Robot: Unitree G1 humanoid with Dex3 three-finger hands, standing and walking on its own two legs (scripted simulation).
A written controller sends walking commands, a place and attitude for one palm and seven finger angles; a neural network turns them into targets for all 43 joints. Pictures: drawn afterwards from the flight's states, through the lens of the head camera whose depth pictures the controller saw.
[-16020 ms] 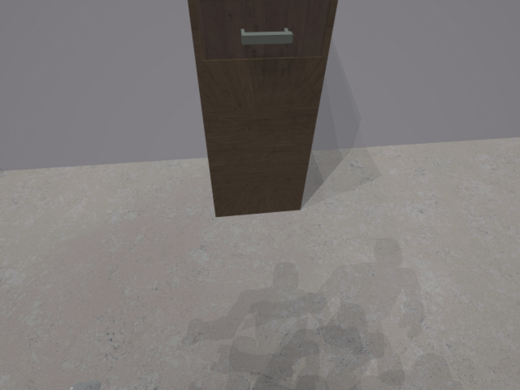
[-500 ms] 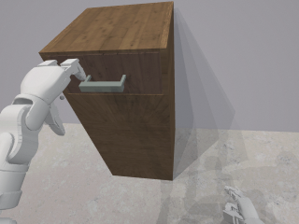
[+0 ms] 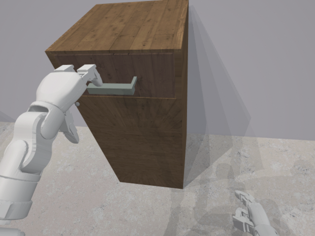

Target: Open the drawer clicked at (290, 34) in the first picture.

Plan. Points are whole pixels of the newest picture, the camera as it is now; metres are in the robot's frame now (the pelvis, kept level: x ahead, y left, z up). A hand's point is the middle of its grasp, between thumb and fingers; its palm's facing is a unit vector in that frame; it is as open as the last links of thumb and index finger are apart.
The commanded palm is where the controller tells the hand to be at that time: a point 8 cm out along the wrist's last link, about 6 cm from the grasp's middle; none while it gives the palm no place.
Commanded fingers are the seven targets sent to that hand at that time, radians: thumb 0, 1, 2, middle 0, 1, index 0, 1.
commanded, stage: move the hooked fingers above the handle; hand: left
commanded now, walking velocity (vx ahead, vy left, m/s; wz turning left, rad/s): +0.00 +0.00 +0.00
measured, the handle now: (113, 84) +0.52 +0.23 +0.11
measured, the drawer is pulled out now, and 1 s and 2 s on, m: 0.00 0.00 0.00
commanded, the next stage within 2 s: none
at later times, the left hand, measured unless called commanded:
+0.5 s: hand (91, 92) +0.39 +0.22 +0.19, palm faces +0.08 -0.03 -1.00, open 13.8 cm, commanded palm +0.36 +0.23 +0.25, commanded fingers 0.00 -0.50 0.30 -0.30 -1.20 -0.30 -1.20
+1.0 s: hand (98, 84) +0.44 +0.22 +0.18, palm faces +0.04 -0.02 -1.00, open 13.8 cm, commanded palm +0.42 +0.23 +0.24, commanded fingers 0.00 -0.50 0.30 -0.30 -1.20 -0.30 -1.20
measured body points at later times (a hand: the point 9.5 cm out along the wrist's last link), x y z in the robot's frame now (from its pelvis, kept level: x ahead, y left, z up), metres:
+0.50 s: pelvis +0.01 +0.00 +0.00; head +0.03 -0.04 +0.45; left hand +0.38 +0.22 +0.24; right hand +0.19 -0.23 -0.12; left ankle +0.00 +0.12 -0.74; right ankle +0.04 -0.12 -0.74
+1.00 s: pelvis +0.03 +0.00 +0.00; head +0.06 -0.04 +0.45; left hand +0.43 +0.22 +0.23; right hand +0.19 -0.24 -0.13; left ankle +0.00 +0.12 -0.74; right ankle +0.04 -0.12 -0.74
